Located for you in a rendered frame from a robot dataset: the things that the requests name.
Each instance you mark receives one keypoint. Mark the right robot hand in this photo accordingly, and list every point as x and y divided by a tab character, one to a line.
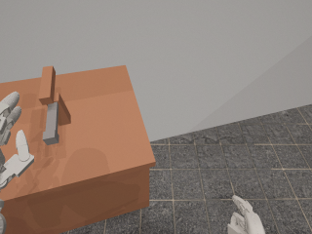
249	224

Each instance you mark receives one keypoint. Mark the left robot hand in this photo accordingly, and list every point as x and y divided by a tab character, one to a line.
17	164

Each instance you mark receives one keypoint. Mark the tap lever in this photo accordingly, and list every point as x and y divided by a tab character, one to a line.
51	136

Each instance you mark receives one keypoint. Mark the counter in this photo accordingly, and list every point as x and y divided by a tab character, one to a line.
100	167

